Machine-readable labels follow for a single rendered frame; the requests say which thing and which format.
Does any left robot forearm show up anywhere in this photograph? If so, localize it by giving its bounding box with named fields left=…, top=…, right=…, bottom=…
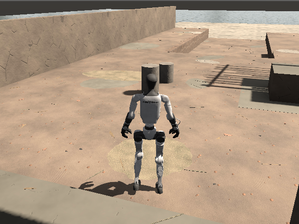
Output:
left=122, top=112, right=132, bottom=130

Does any left robot foot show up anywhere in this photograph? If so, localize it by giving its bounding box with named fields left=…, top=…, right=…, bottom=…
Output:
left=133, top=180, right=141, bottom=191

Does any robot right hand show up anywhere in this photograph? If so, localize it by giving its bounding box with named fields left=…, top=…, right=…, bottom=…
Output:
left=169, top=128, right=180, bottom=138

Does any robot left upper arm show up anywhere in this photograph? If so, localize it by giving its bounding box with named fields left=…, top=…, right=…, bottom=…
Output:
left=128, top=94, right=141, bottom=119

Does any robot left hand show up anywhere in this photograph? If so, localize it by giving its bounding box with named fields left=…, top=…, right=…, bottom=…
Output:
left=121, top=128, right=132, bottom=138

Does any left robot shin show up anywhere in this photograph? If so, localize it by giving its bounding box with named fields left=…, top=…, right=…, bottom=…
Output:
left=134, top=152, right=142, bottom=184

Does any robot right upper arm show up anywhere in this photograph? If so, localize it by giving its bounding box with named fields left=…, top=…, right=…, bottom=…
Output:
left=161, top=94, right=174, bottom=120

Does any right robot forearm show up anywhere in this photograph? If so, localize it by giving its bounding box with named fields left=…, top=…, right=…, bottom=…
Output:
left=169, top=113, right=178, bottom=130

